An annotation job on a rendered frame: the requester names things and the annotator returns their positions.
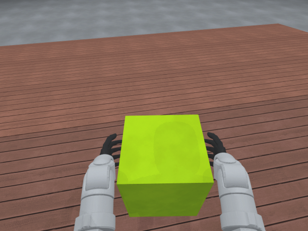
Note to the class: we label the robot left hand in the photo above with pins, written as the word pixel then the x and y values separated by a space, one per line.
pixel 108 144

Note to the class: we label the robot left forearm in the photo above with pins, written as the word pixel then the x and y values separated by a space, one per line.
pixel 97 198

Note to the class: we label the carton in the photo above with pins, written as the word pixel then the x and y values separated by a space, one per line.
pixel 164 168

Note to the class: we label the robot right forearm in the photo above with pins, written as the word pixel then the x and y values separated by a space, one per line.
pixel 238 207

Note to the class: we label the robot right hand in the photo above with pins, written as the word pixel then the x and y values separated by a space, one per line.
pixel 217 146

